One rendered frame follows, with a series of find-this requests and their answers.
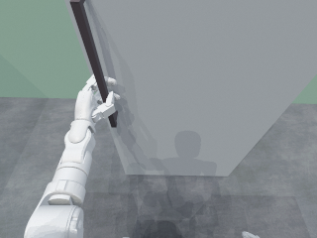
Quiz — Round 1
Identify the handle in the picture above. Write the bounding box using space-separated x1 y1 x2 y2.
69 0 118 128

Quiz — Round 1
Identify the left robot hand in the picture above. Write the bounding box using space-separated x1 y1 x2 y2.
74 74 121 127

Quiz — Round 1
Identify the fridge door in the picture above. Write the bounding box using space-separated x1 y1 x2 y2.
64 0 317 177

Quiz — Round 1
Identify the robot left upper arm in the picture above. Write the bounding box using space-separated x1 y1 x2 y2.
26 205 84 238

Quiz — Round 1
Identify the left robot forearm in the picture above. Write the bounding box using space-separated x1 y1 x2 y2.
24 119 96 238

